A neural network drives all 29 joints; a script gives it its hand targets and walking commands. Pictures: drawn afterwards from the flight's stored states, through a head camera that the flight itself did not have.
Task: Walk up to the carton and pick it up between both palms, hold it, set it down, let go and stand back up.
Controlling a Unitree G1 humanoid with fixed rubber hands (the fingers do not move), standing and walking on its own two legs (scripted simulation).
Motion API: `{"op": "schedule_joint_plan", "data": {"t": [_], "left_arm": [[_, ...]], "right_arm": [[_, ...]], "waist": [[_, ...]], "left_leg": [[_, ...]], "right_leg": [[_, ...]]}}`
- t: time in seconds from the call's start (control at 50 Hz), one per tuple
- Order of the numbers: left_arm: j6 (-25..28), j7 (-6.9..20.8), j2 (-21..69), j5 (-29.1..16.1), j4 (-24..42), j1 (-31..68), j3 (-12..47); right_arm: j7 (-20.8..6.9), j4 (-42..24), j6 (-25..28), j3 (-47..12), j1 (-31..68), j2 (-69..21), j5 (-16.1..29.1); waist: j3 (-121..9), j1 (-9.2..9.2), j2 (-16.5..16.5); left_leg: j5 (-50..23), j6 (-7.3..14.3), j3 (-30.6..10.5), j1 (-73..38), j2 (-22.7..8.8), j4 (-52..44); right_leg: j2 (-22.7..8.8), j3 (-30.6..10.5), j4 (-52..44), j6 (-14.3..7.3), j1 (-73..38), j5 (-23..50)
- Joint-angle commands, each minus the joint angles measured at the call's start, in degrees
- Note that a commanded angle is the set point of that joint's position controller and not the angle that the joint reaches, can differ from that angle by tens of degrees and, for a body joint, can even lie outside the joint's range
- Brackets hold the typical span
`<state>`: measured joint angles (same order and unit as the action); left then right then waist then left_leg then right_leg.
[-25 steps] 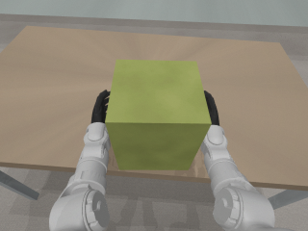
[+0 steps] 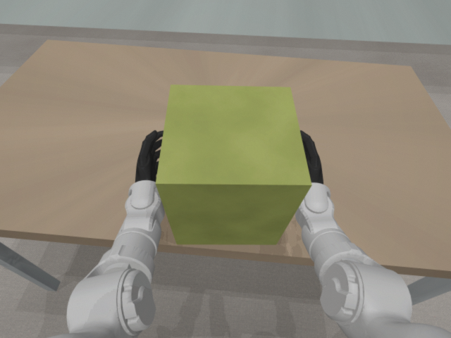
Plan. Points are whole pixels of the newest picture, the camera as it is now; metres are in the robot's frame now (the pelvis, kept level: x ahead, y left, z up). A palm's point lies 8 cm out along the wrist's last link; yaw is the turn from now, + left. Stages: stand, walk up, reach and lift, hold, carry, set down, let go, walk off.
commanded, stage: reach and lift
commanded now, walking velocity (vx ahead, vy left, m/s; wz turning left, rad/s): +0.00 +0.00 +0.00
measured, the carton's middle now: (228, 172) +0.42 +0.02 +0.05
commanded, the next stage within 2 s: none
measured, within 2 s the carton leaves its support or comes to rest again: leaves its support in 0.44 s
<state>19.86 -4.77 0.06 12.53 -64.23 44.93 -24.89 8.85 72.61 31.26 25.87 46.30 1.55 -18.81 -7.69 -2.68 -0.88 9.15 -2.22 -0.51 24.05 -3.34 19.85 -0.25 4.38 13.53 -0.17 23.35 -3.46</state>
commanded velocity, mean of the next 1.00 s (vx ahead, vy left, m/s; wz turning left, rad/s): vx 0.00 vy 0.00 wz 0.00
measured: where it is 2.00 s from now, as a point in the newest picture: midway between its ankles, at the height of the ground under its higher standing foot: outside the picture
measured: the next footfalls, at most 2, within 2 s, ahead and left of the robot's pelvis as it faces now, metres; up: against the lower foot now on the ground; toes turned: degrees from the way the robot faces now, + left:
none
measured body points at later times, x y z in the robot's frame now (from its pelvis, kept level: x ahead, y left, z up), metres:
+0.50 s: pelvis +0.00 +0.00 -0.01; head +0.03 +0.00 +0.44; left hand +0.41 +0.17 +0.06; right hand +0.42 -0.14 +0.08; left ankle -0.01 +0.14 -0.75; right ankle +0.02 -0.12 -0.75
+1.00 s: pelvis -0.02 +0.00 +0.00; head -0.07 +0.02 +0.45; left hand +0.40 +0.16 +0.20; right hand +0.39 -0.15 +0.20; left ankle -0.01 +0.14 -0.75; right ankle +0.02 -0.12 -0.75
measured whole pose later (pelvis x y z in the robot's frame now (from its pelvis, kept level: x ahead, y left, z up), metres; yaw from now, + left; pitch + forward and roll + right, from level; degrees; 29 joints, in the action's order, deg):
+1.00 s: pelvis -0.02 +0.00 +0.00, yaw +1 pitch -3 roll -1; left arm -19.2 -3.9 -2.6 11.1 -45.9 51.1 -19.9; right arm 10.6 53.3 -8.0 8.0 49.5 4.3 5.3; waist -5.4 2.2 -0.7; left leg 11.3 -2.1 -2.0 8.3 -2.7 22.2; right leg -0.2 3.4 17.2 0.2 8.1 -6.3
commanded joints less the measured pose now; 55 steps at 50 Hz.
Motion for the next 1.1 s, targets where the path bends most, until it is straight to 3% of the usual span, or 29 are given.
{"op": "schedule_joint_plan", "data": {"t": [0.0,0.04,0.1,0.16,0.2,0.24,0.3,0.32,0.36,0.38,0.48,0.54,0.6,0.62,0.64,0.66,0.68,0.7,0.72,0.76,0.8,0.84,0.86,0.9,0.92,0.96,0.98,1.02,1.08], "left_arm": [[5.24,5.96,35.30,2.59,6.37,38.30,20.75],[5.05,5.57,35.48,3.14,6.09,37.26,20.45],[5.15,5.65,35.29,1.16,5.04,39.64,22.29],[5.42,5.43,36.90,-0.75,9.43,44.08,25.13],[4.60,5.12,37.26,-3.10,6.57,39.74,27.02],[4.33,4.86,36.83,-3.96,9.25,44.79,27.39],[3.51,4.83,38.89,-6.09,12.11,47.52,29.54],[3.46,4.63,39.60,-6.22,15.12,50.75,30.77],[1.76,4.14,41.19,-6.92,14.52,46.28,32.86],[1.39,4.08,40.91,-8.89,17.83,49.95,34.51],[-2.42,2.30,43.14,-11.98,27.95,52.02,40.25],[-6.56,1.94,43.50,-13.75,33.73,54.37,41.07],[-11.83,2.55,43.47,-14.58,34.54,53.58,41.59],[-14.34,2.59,42.40,-13.63,37.99,55.09,40.03],[-15.85,2.60,42.51,-14.47,38.81,52.97,40.49],[-18.19,2.88,42.36,-13.43,39.44,52.82,39.89],[-20.77,3.19,41.63,-13.62,40.48,50.76,40.27],[-22.39,3.68,42.44,-12.86,40.35,54.38,38.44],[-25.03,3.58,39.52,-12.52,38.38,55.03,35.84],[-27.69,4.43,40.37,-11.45,35.44,55.49,33.75],[-29.24,5.71,36.92,-10.01,37.41,57.86,30.55],[-32.24,7.31,37.79,-7.19,30.40,49.60,26.39],[-33.10,7.52,38.25,-6.83,31.71,48.76,26.64],[-34.05,7.87,37.86,-5.21,27.90,48.68,23.84],[-34.58,8.31,36.80,-4.43,28.96,48.34,23.06],[-35.28,8.66,37.45,-3.98,29.05,50.13,23.88],[-36.08,8.64,38.20,-3.64,29.18,50.65,23.06],[-36.49,7.94,38.70,-4.11,30.19,50.71,24.71],[-36.61,7.40,38.73,-4.96,29.56,56.07,25.14]], "right_arm": [[-8.24,-4.67,6.02,-18.56,38.37,-33.40,-7.82],[-8.15,-3.54,5.04,-20.70,37.11,-33.53,-6.02],[-7.88,-3.56,4.78,-21.56,38.19,-34.15,-5.29],[-8.34,-4.30,3.59,-23.63,38.61,-35.50,-3.16],[-7.99,-9.14,2.40,-28.17,40.51,-34.52,0.24],[-7.65,-7.55,0.07,-28.57,40.19,-36.62,2.32],[-7.23,-13.25,-2.54,-34.85,41.43,-39.28,6.52],[-7.30,-14.12,-3.35,-34.80,42.03,-40.29,7.19],[-7.10,-18.11,-5.93,-38.06,41.67,-42.29,9.29],[-6.85,-20.23,-7.03,-39.31,43.34,-41.22,10.82],[-6.36,-31.57,-13.22,-46.92,42.89,-43.48,18.74],[-5.45,-36.99,-19.01,-48.27,43.83,-43.96,21.77],[-5.44,-42.20,-22.66,-48.38,47.86,-43.16,24.41],[-5.40,-38.58,-25.42,-47.68,44.71,-42.78,24.65],[-5.19,-43.04,-26.62,-48.67,46.06,-43.43,25.67],[-4.63,-40.13,-28.80,-46.92,43.18,-41.46,25.80],[-5.01,-43.95,-29.82,-49.26,46.31,-42.53,28.14],[-4.78,-45.27,-30.64,-46.56,49.90,-41.18,27.51],[-4.85,-40.25,-33.12,-45.19,49.19,-40.19,28.53],[-5.27,-38.00,-34.63,-41.26,49.10,-40.02,26.68],[-4.80,-34.97,-36.27,-40.53,47.37,-41.04,27.35],[-4.60,-36.69,-36.38,-38.69,50.61,-39.41,27.32],[-4.58,-39.77,-36.28,-39.36,52.18,-40.06,27.54],[-4.94,-38.87,-35.38,-37.62,53.93,-38.48,26.36],[-4.81,-37.19,-35.38,-34.91,52.46,-37.62,26.01],[-4.89,-33.42,-35.60,-32.62,51.63,-37.34,24.74],[-5.47,-34.06,-34.99,-30.76,54.40,-35.68,23.79],[-6.20,-35.67,-34.27,-30.36,55.58,-36.24,23.92],[-7.11,-31.42,-34.56,-27.21,58.09,-35.53,22.43]], "waist": [[-43.29,-0.36,1.04],[-42.77,-0.44,3.82],[-44.98,-0.10,1.44],[-46.29,-0.14,4.38],[-47.86,0.76,2.16],[-46.48,0.58,0.51],[-48.61,0.90,-0.53],[-49.85,0.41,2.20],[-50.88,-0.23,1.64],[-51.14,1.23,1.51],[-56.13,1.83,3.85],[-49.90,3.74,1.93],[-49.69,3.60,2.05],[-45.53,4.06,2.60],[-46.69,4.74,1.46],[-39.89,6.42,3.25],[-42.13,3.92,3.36],[-43.50,5.30,1.82],[-36.31,3.09,1.49],[-31.77,4.94,0.64],[-31.48,4.87,-2.45],[-27.97,3.38,-2.69],[-32.10,2.66,-1.11],[-26.27,3.12,-2.83],[-26.12,3.63,-0.26],[-20.53,5.25,-0.44],[-22.06,4.44,0.64],[-23.42,4.80,1.03],[-20.31,5.91,3.79]], "left_leg": [[-23.65,-1.67,6.62,-5.67,3.22,0.86],[-24.79,-2.60,6.60,-5.49,3.37,1.48],[-20.52,-1.36,6.67,-4.14,3.63,1.57],[-24.58,-2.28,5.85,-6.36,3.73,3.15],[-25.27,-1.95,5.19,-5.25,3.27,3.66],[-21.89,-1.46,4.60,-3.06,3.73,3.58],[-19.75,-0.31,3.57,-1.93,4.51,3.90],[-20.80,-1.17,4.08,-3.11,4.74,4.31],[-21.71,-0.32,3.25,-4.75,4.33,5.06],[-21.91,-0.62,2.89,-4.39,4.46,5.74],[-28.49,-1.83,0.74,-7.94,4.94,9.06],[-26.93,-1.13,-0.74,-9.88,5.45,8.40],[-25.50,-0.72,-1.41,-11.29,5.38,7.96],[-25.01,-0.85,-1.02,-10.68,6.15,7.06],[-25.65,-0.94,-1.28,-11.15,6.26,7.20],[-25.96,-1.31,-1.25,-12.38,6.37,5.94],[-28.34,-1.56,-0.67,-14.95,6.34,6.59],[-25.68,-1.08,-1.62,-15.95,6.11,6.06],[-19.94,-0.10,-0.72,-15.61,5.95,4.08],[-16.61,-0.07,-0.27,-14.75,5.80,2.37],[-18.96,-0.03,-0.74,-17.03,5.67,2.37],[-18.71,0.68,0.10,-18.58,6.02,1.52],[-20.20,0.23,0.80,-17.76,6.72,2.31],[-16.51,0.80,0.74,-15.87,6.41,0.86],[-15.76,0.47,1.46,-17.50,6.59,0.55],[-14.03,0.36,1.17,-18.32,6.07,-0.01],[-11.76,0.54,1.04,-19.07,6.03,-0.24],[-12.67,0.04,1.47,-20.15,5.44,-0.47],[-4.17,0.03,1.52,-17.97,5.19,-1.86]], "right_leg": [[2.61,1.59,6.75,-0.46,-25.86,25.19],[2.51,0.86,6.47,-1.37,-25.35,25.56],[2.12,1.00,7.40,-0.46,-25.90,25.08],[2.95,1.44,7.34,-1.13,-23.15,24.35],[2.78,0.84,8.73,-0.67,-23.42,28.51],[3.16,0.01,8.46,0.06,-24.47,26.79],[2.48,-1.35,10.44,0.65,-26.50,26.86],[2.58,-1.97,10.94,0.29,-26.09,25.80],[3.01,-2.13,11.02,1.05,-24.43,25.41],[2.72,-1.53,10.99,1.17,-24.51,26.28],[4.01,-3.03,13.80,1.25,-23.87,29.37],[4.32,-2.60,11.53,2.24,-23.04,24.76],[3.93,-3.50,12.00,2.23,-24.49,24.62],[4.03,-3.70,11.16,2.33,-24.22,22.91],[3.69,-3.65,11.40,2.70,-27.47,25.90],[4.08,-3.62,10.99,2.52,-26.19,24.29],[3.99,-4.40,10.30,2.33,-27.23,26.37],[3.46,-3.06,8.87,2.49,-27.97,23.42],[2.86,-4.21,7.93,2.07,-24.13,14.94],[2.88,-3.86,5.92,2.16,-24.81,10.80],[2.74,-2.99,5.65,2.66,-29.93,16.92],[2.20,-2.56,5.26,2.93,-31.52,18.44],[2.40,-2.84,6.22,2.78,-34.48,22.04],[2.83,-2.14,5.50,3.20,-32.53,18.25],[2.61,-1.90,4.62,2.88,-32.64,17.84],[2.57,-1.21,3.18,2.52,-29.95,12.92],[2.83,-0.75,2.86,2.16,-28.91,8.17],[3.29,-0.10,2.29,1.55,-27.81,6.52],[2.50,0.00,1.60,0.91,-24.96,-3.27]]}}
